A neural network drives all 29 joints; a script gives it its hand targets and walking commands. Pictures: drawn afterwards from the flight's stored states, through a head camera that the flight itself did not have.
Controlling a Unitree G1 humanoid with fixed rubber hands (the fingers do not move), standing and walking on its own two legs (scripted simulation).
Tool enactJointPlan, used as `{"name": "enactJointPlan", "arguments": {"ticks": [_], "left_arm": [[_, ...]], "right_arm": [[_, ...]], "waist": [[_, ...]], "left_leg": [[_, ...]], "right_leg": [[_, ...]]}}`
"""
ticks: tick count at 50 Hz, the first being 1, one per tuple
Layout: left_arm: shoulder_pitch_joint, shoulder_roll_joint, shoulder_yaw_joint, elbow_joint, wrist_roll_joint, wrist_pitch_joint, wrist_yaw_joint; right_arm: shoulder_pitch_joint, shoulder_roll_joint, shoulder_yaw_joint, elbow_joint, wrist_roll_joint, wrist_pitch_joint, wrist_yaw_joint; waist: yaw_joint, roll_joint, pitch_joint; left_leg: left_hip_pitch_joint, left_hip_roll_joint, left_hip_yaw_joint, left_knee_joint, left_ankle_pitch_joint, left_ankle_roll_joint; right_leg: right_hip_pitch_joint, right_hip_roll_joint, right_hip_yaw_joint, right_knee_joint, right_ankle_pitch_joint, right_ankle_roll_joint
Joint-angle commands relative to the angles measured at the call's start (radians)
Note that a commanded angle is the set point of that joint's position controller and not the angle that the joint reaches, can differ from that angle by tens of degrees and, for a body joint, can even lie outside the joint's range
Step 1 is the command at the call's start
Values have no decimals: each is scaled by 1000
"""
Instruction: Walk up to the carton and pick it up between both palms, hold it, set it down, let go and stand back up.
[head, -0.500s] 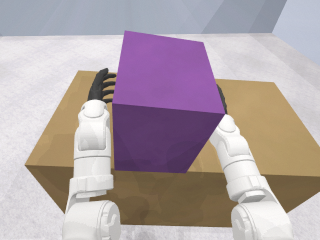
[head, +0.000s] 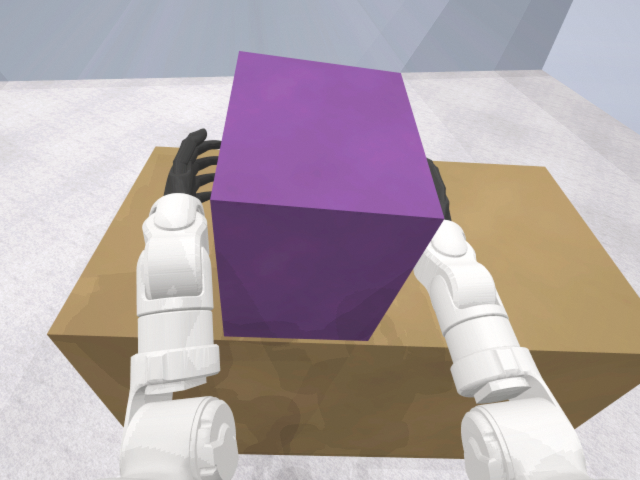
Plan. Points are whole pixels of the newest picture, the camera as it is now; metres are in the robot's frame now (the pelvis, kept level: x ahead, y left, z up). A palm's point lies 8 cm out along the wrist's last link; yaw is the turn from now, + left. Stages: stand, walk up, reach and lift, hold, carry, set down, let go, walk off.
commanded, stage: reach and lift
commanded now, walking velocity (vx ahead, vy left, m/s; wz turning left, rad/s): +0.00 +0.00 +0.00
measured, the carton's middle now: (309, 209) +0.41 +0.00 +0.14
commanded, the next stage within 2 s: hold in 0.06 s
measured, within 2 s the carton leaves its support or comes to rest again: neither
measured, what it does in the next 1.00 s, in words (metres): stands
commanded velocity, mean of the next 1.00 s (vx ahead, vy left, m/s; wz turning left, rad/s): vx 0.00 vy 0.00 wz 0.00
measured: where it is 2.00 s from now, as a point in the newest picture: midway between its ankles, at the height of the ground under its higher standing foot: outside the picture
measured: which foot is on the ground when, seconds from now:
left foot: down 0.00-1.00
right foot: down 0.00-1.00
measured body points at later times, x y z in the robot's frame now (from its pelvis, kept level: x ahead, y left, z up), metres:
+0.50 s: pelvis -0.01 +0.00 +0.00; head -0.05 +0.03 +0.45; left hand +0.37 +0.16 +0.21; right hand +0.37 -0.14 +0.19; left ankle +0.03 +0.11 -0.75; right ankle +0.02 -0.09 -0.75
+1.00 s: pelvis +0.00 -0.01 +0.00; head -0.04 +0.02 +0.45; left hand +0.37 +0.16 +0.21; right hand +0.37 -0.14 +0.19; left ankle +0.03 +0.11 -0.75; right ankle +0.02 -0.09 -0.75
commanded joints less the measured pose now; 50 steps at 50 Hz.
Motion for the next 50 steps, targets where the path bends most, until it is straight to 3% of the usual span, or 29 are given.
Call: {"name": "enactJointPlan", "arguments": {"ticks": [1,13,22,30,37,50], "left_arm": [[-509,-466,-436,-57,-146,-22,-131],[-503,-469,-459,-143,-151,35,-121],[-548,-446,-405,-69,-123,75,-146],[-579,-456,-423,-93,-157,56,-144],[-510,-428,-405,-122,-142,63,-154],[-499,-427,-439,-194,-132,86,-175]], "right_arm": [[-768,474,324,-318,54,-87,106],[-786,464,365,-365,105,-47,101],[-789,464,272,-278,57,-6,114],[-866,495,318,-362,78,-17,102],[-806,492,382,-383,114,-3,80],[-746,480,373,-409,129,19,73]], "waist": [[-8,74,-429],[8,91,-430],[-3,90,-311],[3,76,-456],[16,56,-457],[-10,98,-362]], "left_leg": [[114,-20,24,-16,209,-18],[121,-13,28,-8,266,-22],[-7,-6,45,-92,20,5],[65,-22,43,-34,144,-1],[96,-33,43,-11,233,-1],[83,-27,42,-27,218,-22]], "right_leg": [[90,15,-10,-5,191,68],[101,31,-8,-4,147,52],[89,15,-2,-21,-30,51],[116,18,-3,-6,92,63],[157,19,2,4,211,73],[130,15,-6,-7,174,66]]}}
